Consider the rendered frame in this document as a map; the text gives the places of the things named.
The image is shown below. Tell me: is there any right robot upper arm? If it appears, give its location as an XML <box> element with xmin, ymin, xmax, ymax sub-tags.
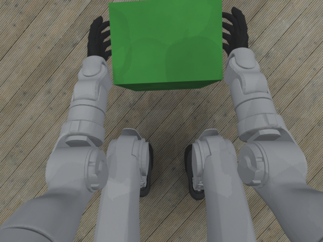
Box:
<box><xmin>237</xmin><ymin>141</ymin><xmax>323</xmax><ymax>242</ymax></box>

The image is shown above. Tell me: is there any robot right thigh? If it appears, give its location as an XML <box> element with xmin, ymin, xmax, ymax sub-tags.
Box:
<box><xmin>192</xmin><ymin>135</ymin><xmax>257</xmax><ymax>242</ymax></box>

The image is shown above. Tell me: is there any left robot forearm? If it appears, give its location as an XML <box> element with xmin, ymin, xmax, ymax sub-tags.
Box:
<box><xmin>45</xmin><ymin>55</ymin><xmax>113</xmax><ymax>184</ymax></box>

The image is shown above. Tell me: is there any robot right hand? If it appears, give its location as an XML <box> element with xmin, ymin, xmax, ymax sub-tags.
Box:
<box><xmin>222</xmin><ymin>7</ymin><xmax>249</xmax><ymax>56</ymax></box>

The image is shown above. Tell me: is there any carton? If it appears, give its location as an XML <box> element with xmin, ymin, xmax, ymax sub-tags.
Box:
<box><xmin>109</xmin><ymin>0</ymin><xmax>223</xmax><ymax>91</ymax></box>

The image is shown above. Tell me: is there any robot left thigh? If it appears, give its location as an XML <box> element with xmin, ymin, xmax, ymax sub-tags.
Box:
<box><xmin>93</xmin><ymin>135</ymin><xmax>149</xmax><ymax>242</ymax></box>

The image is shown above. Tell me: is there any robot thigh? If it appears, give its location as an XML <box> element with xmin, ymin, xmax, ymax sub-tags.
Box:
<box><xmin>192</xmin><ymin>135</ymin><xmax>257</xmax><ymax>242</ymax></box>
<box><xmin>93</xmin><ymin>135</ymin><xmax>149</xmax><ymax>242</ymax></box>

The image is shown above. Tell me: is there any right robot forearm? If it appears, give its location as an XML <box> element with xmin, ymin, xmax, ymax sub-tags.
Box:
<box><xmin>224</xmin><ymin>47</ymin><xmax>308</xmax><ymax>170</ymax></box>

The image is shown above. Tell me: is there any robot left hand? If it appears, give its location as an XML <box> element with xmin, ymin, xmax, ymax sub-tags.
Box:
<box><xmin>87</xmin><ymin>16</ymin><xmax>112</xmax><ymax>61</ymax></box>

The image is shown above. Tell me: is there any left robot upper arm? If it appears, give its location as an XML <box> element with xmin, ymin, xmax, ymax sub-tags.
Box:
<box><xmin>0</xmin><ymin>146</ymin><xmax>109</xmax><ymax>242</ymax></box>

